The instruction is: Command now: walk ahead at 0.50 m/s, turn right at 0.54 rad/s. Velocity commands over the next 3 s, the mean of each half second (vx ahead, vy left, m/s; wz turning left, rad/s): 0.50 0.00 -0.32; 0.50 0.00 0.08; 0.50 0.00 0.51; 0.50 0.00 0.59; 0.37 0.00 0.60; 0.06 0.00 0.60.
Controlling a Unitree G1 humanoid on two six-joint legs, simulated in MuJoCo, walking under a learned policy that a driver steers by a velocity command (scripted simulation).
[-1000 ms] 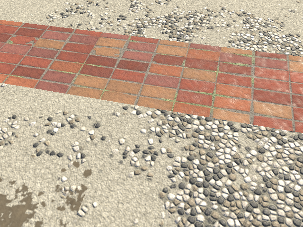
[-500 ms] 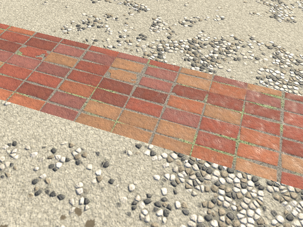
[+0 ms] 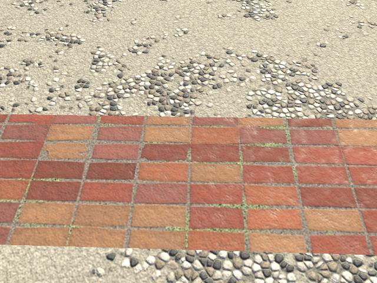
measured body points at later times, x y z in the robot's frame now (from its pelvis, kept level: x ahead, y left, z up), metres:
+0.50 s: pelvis +0.29 +0.05 +0.00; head +0.31 +0.05 +0.45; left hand +0.36 +0.31 -0.14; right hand +0.36 -0.23 -0.11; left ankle +0.35 +0.12 -0.74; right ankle +0.18 -0.05 -0.65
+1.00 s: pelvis +0.54 -0.04 +0.00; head +0.57 -0.05 +0.45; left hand +0.72 +0.19 -0.11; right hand +0.50 -0.29 -0.15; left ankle +0.44 +0.10 -0.66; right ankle +0.59 -0.12 -0.74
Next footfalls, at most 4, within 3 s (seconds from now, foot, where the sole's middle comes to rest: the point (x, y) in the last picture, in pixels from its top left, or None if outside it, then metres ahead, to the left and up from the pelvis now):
0.36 left None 0.39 0.11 -0.77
0.88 right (236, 238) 0.63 -0.13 -0.77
1.42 left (183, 177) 0.89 0.07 -0.77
1.96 right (193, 113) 1.26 0.03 -0.77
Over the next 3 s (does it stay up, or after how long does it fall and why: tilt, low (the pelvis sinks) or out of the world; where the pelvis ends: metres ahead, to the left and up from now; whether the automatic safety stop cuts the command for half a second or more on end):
stays up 1.31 0.22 0.00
